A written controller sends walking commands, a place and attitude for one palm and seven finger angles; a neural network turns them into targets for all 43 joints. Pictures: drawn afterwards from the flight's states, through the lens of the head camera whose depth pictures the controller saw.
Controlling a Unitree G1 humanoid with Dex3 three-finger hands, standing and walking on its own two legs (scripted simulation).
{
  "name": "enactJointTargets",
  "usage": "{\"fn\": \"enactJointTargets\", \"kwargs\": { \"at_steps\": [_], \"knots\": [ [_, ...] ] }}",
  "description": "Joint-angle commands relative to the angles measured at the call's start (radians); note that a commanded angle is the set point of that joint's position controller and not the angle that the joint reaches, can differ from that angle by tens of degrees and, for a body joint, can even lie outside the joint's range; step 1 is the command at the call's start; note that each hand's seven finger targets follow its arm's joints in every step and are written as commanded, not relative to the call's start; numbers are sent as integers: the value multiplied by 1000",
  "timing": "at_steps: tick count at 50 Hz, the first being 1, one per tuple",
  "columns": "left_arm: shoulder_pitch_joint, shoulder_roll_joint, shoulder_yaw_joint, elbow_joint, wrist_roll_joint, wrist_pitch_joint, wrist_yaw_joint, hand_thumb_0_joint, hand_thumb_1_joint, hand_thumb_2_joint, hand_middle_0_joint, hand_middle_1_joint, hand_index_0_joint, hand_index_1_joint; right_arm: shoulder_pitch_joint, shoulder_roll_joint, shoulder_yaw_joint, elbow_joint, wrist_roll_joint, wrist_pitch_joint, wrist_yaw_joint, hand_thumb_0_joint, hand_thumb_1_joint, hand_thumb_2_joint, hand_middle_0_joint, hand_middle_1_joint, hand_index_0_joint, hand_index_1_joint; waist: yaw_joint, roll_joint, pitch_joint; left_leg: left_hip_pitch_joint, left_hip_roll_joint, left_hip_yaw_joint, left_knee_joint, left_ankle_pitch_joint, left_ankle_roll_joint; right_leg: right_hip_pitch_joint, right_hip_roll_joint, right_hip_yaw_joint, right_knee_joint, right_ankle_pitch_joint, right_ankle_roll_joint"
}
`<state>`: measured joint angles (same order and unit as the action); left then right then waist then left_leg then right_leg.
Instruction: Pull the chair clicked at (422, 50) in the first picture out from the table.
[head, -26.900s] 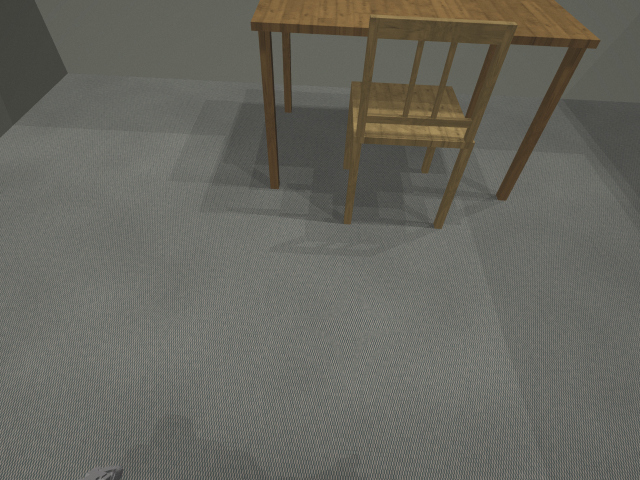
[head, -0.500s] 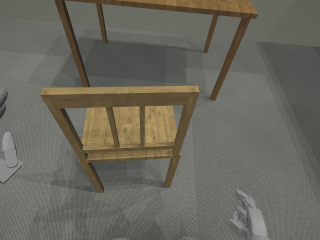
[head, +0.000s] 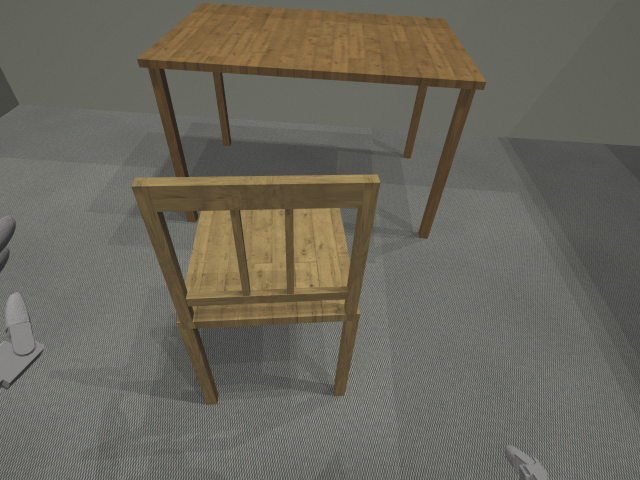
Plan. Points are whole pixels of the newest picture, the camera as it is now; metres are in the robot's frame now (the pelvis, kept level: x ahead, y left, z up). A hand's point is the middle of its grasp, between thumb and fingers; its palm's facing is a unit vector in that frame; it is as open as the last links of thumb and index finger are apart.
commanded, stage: stop stepping back and stand still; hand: left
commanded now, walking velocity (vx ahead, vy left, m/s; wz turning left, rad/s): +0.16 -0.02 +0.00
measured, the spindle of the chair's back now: (241, 254) +0.57 +0.17 -0.10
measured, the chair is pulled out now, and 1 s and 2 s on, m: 0.61 0.61 0.61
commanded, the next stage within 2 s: let the arm hang, fingers relaxed in 0.24 s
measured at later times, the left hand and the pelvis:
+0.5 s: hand (138, 441) +0.20 +0.24 -0.06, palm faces +0.16 -0.93 -0.34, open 7.4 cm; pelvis +0.01 +0.01 -0.01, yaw +1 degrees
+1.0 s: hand out of the picture -0.01 +0.18 -0.17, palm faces +0.02 -0.97 -0.23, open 7.3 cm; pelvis +0.01 -0.01 +0.00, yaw +1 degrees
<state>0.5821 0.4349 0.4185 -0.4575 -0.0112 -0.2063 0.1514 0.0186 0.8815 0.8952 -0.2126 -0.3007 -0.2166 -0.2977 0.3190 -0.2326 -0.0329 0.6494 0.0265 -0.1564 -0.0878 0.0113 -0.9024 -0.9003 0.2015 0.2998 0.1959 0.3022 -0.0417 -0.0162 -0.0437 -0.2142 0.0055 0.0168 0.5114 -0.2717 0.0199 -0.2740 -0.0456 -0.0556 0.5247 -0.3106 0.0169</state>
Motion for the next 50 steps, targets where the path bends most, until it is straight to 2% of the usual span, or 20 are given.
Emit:
{"fn": "enactJointTargets", "kwargs": {
  "at_steps": [1,4,6,8,11,16,17,18,20,22,23,24,27,30,32,34,36,40,49,50],
  "knots": [
    [-103,142,101,-134,-8,-66,15,0,900,900,-200,-300,-200,-300,-149,-106,-27,-135,0,-49,0,0,-900,-900,200,300,200,300,19,54,100,-266,97,-124,-159,-322,60,112,-22,88,-136,-112,-25],
    [-140,135,87,-156,-5,-61,17,0,900,900,-200,-300,-200,-300,-148,-102,-28,-137,-7,-48,-2,0,-900,-900,200,300,200,300,14,-9,106,-183,54,-87,-84,-327,49,-21,-53,186,-224,-283,-63],
    [-171,142,83,-198,-6,-59,22,0,900,900,-200,-300,-200,-300,-158,-96,-19,-133,-13,-52,-6,0,-900,-900,200,300,200,300,12,2,79,-122,53,-85,-87,-253,50,-22,-59,195,-219,-223,-67],
    [-172,149,97,-219,-5,-61,28,0,900,900,-200,-300,-200,-300,-167,-94,-15,-133,-16,-59,-6,0,-900,-900,200,300,200,300,21,71,48,-102,84,-119,-160,-226,55,25,-31,151,-163,-137,-51],
    [-142,146,105,-201,-1,-51,32,0,900,900,-200,-300,-200,-300,-172,-83,-9,-142,-7,-56,-9,0,-900,-900,200,300,200,300,26,152,58,-182,132,-166,-254,-322,64,97,3,92,-88,-66,-29],
    [-111,141,102,-175,-10,-57,25,0,900,900,-200,-300,-200,-300,-164,-74,-10,-143,-7,-55,1,0,-900,-900,200,300,200,300,28,61,58,-157,102,-123,-195,-106,34,141,-29,122,-147,94,-31],
    [-142,-124,-303,565,74,133,-120,0,900,900,-200,-300,-200,-300,-140,-153,-44,83,-35,-28,93,0,-900,-900,200,300,200,300,-12,30,101,-157,78,-111,0,229,30,-33,-59,63,36,357,-43],
    [-111,-190,-307,603,50,204,-139,0,900,900,-200,-300,-200,-300,-71,-57,-28,87,-30,34,90,0,-900,-900,200,300,200,300,16,19,4,-89,67,-81,-15,356,11,-2,-57,76,4,360,-44],
    [-172,-197,-332,674,48,220,-138,0,900,900,-200,-300,-200,-300,-67,-51,-15,75,-46,71,85,0,-900,-900,200,300,200,300,27,-49,-16,-89,86,-130,-34,304,29,20,-44,60,-2,258,-45],
    [-230,-162,-339,781,48,216,-131,0,900,900,-200,-300,-200,-300,-68,-80,-13,73,-53,97,84,0,-900,-900,200,300,200,300,34,-168,-26,-79,76,-142,-21,341,36,69,-55,85,-10,325,-62],
    [-250,-149,-341,841,47,216,-128,0,900,900,-200,-300,-200,-300,-64,-86,-11,82,-51,107,82,0,-900,-900,200,300,200,300,35,-183,-36,-53,68,-136,-22,368,34,86,-62,93,-12,364,-71],
    [-268,-141,-348,901,44,218,-126,0,900,900,-200,-300,-200,-300,-65,-90,-8,98,-50,115,79,0,-900,-900,200,300,200,300,35,-163,-30,-31,67,-135,-34,385,31,90,-61,95,-19,369,-71],
    [-270,-126,-373,1085,34,224,-122,0,900,900,-200,-300,-200,-300,-78,-84,9,158,-46,123,73,0,-900,-900,200,300,200,300,52,49,14,-26,75,-126,-88,355,27,100,-44,99,-49,277,-54],
    [-265,-115,-391,1229,27,218,-122,0,900,900,-200,-300,-200,-300,-46,-66,20,214,-37,130,66,0,-900,-900,200,300,200,300,47,113,42,-20,75,-110,-110,254,21,112,-42,101,-101,229,-56],
    [-241,-159,-373,1265,32,217,-117,0,900,900,-200,-300,-200,-300,-19,-34,13,240,-47,133,61,0,-900,-900,200,300,200,300,47,207,18,-17,77,-106,-118,192,21,125,-42,90,-118,202,-62],
    [-245,-157,-383,1304,27,215,-119,0,900,900,-200,-300,-200,-300,14,-19,12,261,-44,136,59,0,-900,-900,200,300,200,300,46,188,23,-29,79,-105,-128,156,23,133,-43,86,-128,194,-64],
    [-258,-157,-393,1339,25,215,-121,0,900,900,-200,-300,-200,-300,42,-23,11,279,-40,141,59,0,-900,-900,200,300,200,300,43,83,53,-42,84,-113,-135,119,27,125,-47,82,-145,180,-65],
    [-253,-157,-405,1400,20,216,-123,0,900,900,-200,-300,-200,-300,82,-19,15,319,-37,144,57,0,-900,-900,200,300,200,300,44,27,114,-61,83,-113,-153,75,32,92,-49,83,-165,130,-68],
    [-216,-172,-416,1472,17,216,-117,0,900,900,-200,-300,-200,-300,143,6,23,378,-35,145,55,0,-900,-900,200,300,200,300,40,-12,130,-55,73,-96,-152,21,33,54,-53,99,-181,50,-70],
    [-211,-174,-417,1477,17,216,-116,0,900,900,-200,-300,-200,-300,143,9,22,384,-35,146,54,0,-900,-900,200,300,200,300,41,14,138,-53,74,-95,-156,17,35,46,-49,98,-184,49,-71]
  ]
}}
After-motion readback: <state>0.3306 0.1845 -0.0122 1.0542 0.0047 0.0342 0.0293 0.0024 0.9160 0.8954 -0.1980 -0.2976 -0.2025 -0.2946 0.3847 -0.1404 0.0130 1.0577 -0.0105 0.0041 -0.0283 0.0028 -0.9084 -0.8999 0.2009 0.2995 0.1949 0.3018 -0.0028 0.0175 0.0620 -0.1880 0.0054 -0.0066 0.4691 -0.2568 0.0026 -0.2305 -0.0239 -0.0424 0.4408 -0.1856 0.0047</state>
